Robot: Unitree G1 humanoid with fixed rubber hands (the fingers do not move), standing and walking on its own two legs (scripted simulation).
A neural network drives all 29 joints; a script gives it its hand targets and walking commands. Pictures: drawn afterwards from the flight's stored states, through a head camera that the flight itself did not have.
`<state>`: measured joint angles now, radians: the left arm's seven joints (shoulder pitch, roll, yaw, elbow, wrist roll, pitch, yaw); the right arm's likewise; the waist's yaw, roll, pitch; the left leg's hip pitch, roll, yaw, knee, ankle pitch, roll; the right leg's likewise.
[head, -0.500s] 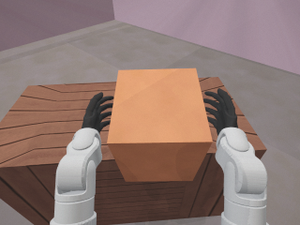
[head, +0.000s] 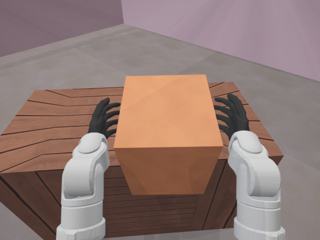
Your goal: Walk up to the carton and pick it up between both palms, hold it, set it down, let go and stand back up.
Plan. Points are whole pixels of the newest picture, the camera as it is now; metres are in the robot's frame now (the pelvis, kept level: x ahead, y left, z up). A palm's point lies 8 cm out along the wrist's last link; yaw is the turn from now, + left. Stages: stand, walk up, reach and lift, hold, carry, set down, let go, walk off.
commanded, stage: hold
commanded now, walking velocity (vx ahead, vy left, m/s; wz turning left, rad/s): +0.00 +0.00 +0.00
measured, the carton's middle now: (166, 138) +0.37 +0.00 +0.10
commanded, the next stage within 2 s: none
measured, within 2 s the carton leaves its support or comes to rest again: neither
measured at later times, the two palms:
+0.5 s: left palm (102, 135) +0.31 +0.14 +0.17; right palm (238, 133) +0.30 -0.15 +0.19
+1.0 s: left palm (103, 129) +0.32 +0.14 +0.18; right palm (237, 127) +0.32 -0.15 +0.19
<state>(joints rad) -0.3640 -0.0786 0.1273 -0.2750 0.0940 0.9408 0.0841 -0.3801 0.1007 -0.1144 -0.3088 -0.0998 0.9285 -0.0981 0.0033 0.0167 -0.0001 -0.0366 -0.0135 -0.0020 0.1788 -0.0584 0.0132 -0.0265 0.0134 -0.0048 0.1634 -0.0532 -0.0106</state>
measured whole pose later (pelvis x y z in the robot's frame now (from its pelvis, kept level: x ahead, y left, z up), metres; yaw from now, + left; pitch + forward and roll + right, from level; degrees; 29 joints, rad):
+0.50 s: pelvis +0.00 +0.00 +0.00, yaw +0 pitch -4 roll +0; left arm -0.38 -0.08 0.13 -0.22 0.11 0.92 0.07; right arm -0.39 0.10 -0.12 -0.27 -0.12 0.92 -0.10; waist 0.00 0.01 0.00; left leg -0.04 -0.01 0.00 0.16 -0.04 0.01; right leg -0.03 0.02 0.00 0.15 -0.04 -0.01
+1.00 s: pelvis +0.01 +0.00 +0.00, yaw +0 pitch -3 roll +0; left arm -0.39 -0.09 0.13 -0.23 0.12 0.92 0.08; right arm -0.40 0.11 -0.13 -0.29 -0.12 0.92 -0.10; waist 0.00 0.02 -0.01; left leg -0.03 -0.01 0.00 0.14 -0.04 0.01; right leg -0.03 0.02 0.00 0.13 -0.04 -0.01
